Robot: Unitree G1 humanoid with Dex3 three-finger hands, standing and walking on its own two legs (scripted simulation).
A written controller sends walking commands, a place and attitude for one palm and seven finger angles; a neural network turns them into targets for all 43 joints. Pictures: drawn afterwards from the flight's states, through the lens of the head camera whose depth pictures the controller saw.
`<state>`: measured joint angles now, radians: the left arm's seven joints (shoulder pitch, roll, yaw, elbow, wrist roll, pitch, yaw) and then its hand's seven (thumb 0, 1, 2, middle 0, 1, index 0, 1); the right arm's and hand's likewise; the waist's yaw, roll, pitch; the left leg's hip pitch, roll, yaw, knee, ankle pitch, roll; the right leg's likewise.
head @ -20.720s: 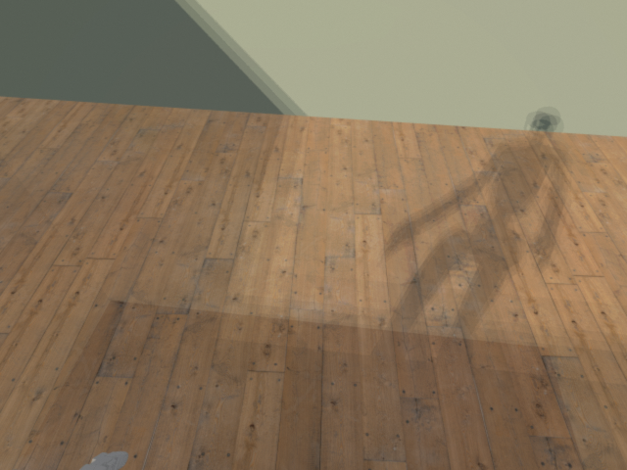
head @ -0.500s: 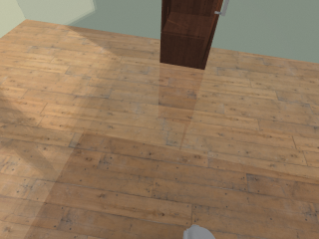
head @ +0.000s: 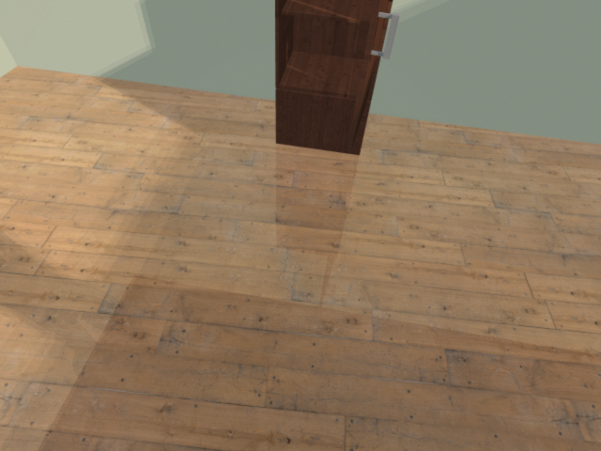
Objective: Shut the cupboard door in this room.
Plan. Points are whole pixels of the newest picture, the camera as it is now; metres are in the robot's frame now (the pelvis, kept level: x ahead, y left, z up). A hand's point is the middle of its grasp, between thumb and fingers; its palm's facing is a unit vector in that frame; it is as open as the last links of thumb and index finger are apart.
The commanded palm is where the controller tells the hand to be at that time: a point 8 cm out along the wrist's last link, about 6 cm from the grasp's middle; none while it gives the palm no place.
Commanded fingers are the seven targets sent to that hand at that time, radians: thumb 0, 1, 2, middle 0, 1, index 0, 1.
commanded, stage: stand and wait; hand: left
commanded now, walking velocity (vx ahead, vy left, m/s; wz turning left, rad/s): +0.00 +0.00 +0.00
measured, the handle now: (384, 35) +1.25 -0.21 +0.01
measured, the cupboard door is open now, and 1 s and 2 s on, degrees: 84 84 84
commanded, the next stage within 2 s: look at it before walking up in 0.40 s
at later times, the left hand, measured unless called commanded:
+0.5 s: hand out of the picture -0.02 +0.17 -0.17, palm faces +0.02 -0.99 -0.16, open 7.4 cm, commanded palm none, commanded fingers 0.00 0.90 0.90 -0.20 -0.30 -0.20 -0.30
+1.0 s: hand out of the picture +0.00 +0.17 -0.16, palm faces +0.01 -0.98 -0.17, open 7.4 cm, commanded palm none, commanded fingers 0.00 0.90 0.90 -0.20 -0.30 -0.20 -0.30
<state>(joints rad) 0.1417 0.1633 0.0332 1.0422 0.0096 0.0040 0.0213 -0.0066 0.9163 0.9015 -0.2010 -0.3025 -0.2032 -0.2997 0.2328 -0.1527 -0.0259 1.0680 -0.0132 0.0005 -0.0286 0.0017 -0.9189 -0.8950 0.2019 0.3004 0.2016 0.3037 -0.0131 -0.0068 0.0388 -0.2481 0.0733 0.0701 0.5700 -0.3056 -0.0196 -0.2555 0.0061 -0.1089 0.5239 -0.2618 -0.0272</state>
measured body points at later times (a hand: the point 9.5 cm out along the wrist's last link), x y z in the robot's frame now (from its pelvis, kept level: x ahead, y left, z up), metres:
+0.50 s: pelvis +0.02 +0.02 +0.01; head +0.02 +0.02 +0.46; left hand -0.02 +0.22 -0.15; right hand +0.01 -0.20 -0.15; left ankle -0.01 +0.12 -0.73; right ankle +0.01 -0.10 -0.73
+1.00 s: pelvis +0.01 +0.01 +0.01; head +0.02 +0.00 +0.46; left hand +0.00 +0.22 -0.15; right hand -0.03 -0.20 -0.15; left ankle -0.01 +0.12 -0.73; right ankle +0.01 -0.10 -0.73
